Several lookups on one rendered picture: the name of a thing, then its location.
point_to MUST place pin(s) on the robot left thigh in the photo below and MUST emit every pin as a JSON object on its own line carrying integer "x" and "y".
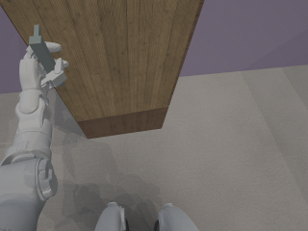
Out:
{"x": 112, "y": 219}

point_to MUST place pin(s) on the left robot forearm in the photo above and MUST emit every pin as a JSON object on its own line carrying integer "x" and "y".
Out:
{"x": 33, "y": 136}

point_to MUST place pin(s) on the left robot hand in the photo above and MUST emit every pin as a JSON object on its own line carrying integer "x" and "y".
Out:
{"x": 31, "y": 72}

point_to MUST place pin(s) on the left robot upper arm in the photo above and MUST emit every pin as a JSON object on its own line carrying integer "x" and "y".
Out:
{"x": 24, "y": 189}

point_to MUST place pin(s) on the handle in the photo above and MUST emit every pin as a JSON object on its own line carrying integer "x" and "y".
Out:
{"x": 42, "y": 52}

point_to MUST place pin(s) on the robot thigh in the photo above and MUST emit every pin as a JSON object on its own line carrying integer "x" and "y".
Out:
{"x": 174, "y": 219}
{"x": 112, "y": 219}

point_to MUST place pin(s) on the cupboard door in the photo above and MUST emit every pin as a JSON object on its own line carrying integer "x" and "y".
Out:
{"x": 123, "y": 55}

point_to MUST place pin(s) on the robot right thigh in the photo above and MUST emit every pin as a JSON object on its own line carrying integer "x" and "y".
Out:
{"x": 174, "y": 219}

